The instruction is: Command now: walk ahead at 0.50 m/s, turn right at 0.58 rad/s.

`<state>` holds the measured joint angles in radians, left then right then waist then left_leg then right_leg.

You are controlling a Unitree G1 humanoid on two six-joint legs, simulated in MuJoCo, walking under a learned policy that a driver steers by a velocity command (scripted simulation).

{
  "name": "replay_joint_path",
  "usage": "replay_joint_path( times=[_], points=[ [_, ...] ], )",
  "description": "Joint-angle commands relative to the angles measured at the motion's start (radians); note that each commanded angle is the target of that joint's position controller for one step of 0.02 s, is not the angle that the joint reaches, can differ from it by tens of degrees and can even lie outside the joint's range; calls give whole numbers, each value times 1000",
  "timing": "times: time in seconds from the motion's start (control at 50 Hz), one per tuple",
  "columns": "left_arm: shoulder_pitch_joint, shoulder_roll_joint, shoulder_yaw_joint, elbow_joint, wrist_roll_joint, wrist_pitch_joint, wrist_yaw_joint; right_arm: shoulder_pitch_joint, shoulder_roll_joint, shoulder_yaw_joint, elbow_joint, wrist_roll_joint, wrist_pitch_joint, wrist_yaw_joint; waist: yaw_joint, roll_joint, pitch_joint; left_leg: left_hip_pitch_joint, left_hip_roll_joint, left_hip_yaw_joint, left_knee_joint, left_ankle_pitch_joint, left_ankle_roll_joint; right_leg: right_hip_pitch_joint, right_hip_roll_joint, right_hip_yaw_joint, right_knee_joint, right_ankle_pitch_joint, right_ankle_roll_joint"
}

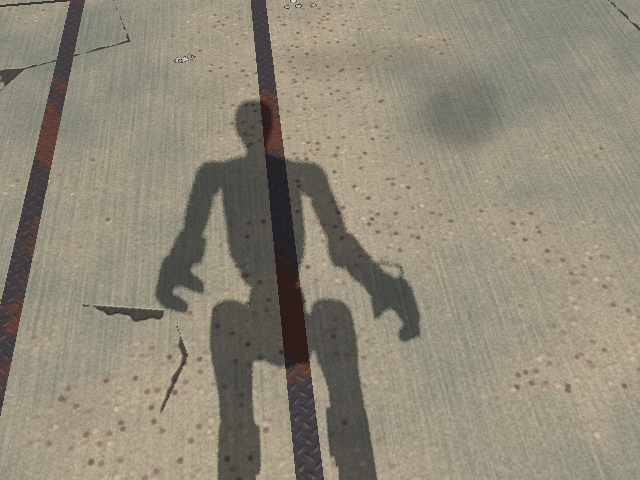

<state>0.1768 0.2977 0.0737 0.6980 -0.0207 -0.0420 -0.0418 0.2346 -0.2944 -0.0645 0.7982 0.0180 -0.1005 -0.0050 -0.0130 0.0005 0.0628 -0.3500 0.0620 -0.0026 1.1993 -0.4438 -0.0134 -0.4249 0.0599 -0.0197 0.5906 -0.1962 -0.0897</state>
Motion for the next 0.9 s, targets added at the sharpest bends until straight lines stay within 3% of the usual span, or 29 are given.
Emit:
replay_joint_path(
  times=[0.02,0.08,0.18,0.24,0.28,0.32,0.36,0.38,0.4,0.42,0.44,0.46,0.48,0.5,0.54,0.6,0.66,0.7,0.76,0.8,0.82,0.84,0.86,0.88,0.9],
  points=[
    [48,112,30,-70,17,-19,14,-31,-136,-32,-97,-22,-33,-4,11,-43,-137,-322,68,-84,-30,120,15,344,-261,425,-324,150,-202],
    [51,129,35,-71,13,-26,28,-34,-102,-27,-105,-33,-3,-4,-9,-36,-116,-272,55,-60,-150,183,-25,232,-227,345,-363,283,-213],
    [123,152,43,-44,0,-17,54,-215,-50,-2,-153,-30,-4,7,56,-71,-67,-226,-12,-46,-521,485,-55,176,-152,260,-353,199,-146],
    [172,155,44,-22,-5,-11,57,-285,-61,-1,-173,-13,-15,23,86,-87,-58,-175,-42,-49,-637,547,-47,200,-173,300,-329,123,-131],
    [199,137,39,-6,-4,-9,58,-290,-81,-6,-175,-12,-24,34,91,-94,-58,-169,-39,-62,-684,528,-25,270,-205,340,-282,106,-121],
    [202,137,39,4,1,-5,60,-267,-98,-13,-174,-13,-31,40,75,-118,-53,-146,-39,-56,-704,446,6,325,-235,378,-236,148,-108],
    [184,122,33,1,5,0,57,-151,-124,-31,-144,-20,-38,34,10,-130,-94,14,-64,-14,-759,402,54,340,-198,363,-122,318,-77],
    [176,84,17,-11,12,-1,54,-29,-161,-44,-127,-34,-43,28,-48,-95,-205,224,18,-83,-727,422,108,279,-145,315,68,329,-45],
    [276,34,0,-24,7,-10,56,111,-245,-66,-107,-48,-40,25,-51,102,-365,590,219,-409,-723,347,246,-11,-20,206,409,99,29],
    [328,37,-8,-19,-9,-20,57,185,-226,-67,-60,-22,-28,38,-52,323,-404,705,333,-765,-874,88,329,-249,38,181,637,-374,66],
    [246,121,10,-22,-19,-24,55,147,-152,-44,-68,-1,-24,38,-72,190,-263,616,313,-730,-912,-76,293,-353,-17,225,721,-339,62],
    [144,133,12,-43,-15,-24,53,88,-119,-32,-80,-8,-14,34,-71,102,-160,491,274,-585,-921,-44,256,-363,-61,184,721,-260,58],
    [83,121,10,-61,2,-28,51,42,-101,-23,-82,-20,-8,33,-49,55,-83,363,232,-484,-949,57,245,-348,-95,152,661,-199,57],
    [71,111,13,-64,13,-28,48,14,-79,-14,-82,-27,-9,31,-22,64,-61,291,198,-418,-969,148,236,-308,-131,144,594,-149,56],
    [103,75,8,-53,9,-24,42,5,-69,-9,-75,-27,-12,30,6,102,-67,226,155,-330,-1005,269,233,-235,-154,119,521,-112,65],
    [48,41,-6,-74,17,-23,43,31,-114,-19,-52,-14,-15,22,1,84,-57,211,156,-242,-1044,412,255,-257,-169,87,380,-37,90],
    [-37,13,-18,-88,22,-32,38,40,-132,-20,-32,-12,-1,13,-19,70,-42,197,117,-124,-1030,651,225,-199,-150,53,171,120,104],
    [-92,5,-22,-96,23,-40,31,86,-139,-19,-8,-6,11,9,-45,75,-58,192,89,-72,-989,770,198,-112,-110,26,58,229,109],
    [-146,20,-13,-114,22,-48,20,139,-141,-18,23,2,34,3,-53,88,-68,245,101,-108,-913,777,179,-60,-65,44,-42,267,97],
    [-119,55,1,-110,29,-54,18,117,-156,-23,20,7,46,-4,-19,101,-85,274,111,-158,-834,753,153,2,-55,63,-111,245,74],
    [-59,72,11,-90,36,-57,21,87,-159,-25,10,10,50,-8,22,98,-110,261,91,-160,-767,754,131,97,-49,54,-167,298,55],
    [6,117,25,-74,46,-60,31,87,-140,-20,-2,4,47,-8,47,68,-162,205,38,-141,-659,708,93,249,-94,69,-189,482,25],
    [109,193,41,-74,69,-56,45,93,-81,1,-42,-22,38,-7,72,-69,-301,3,-42,-102,-402,383,39,543,-300,226,-76,916,-57],
    [130,193,38,-79,64,-31,47,262,-18,25,-22,-12,38,-4,40,-284,-473,-215,-121,-63,-95,-296,-15,761,-549,451,-41,1079,-230],
    [134,137,27,-87,43,-9,46,257,-122,-1,-4,5,50,-3,71,-194,-507,-242,-79,-123,11,-298,-28,699,-508,459,-84,851,-224]
  ],
)
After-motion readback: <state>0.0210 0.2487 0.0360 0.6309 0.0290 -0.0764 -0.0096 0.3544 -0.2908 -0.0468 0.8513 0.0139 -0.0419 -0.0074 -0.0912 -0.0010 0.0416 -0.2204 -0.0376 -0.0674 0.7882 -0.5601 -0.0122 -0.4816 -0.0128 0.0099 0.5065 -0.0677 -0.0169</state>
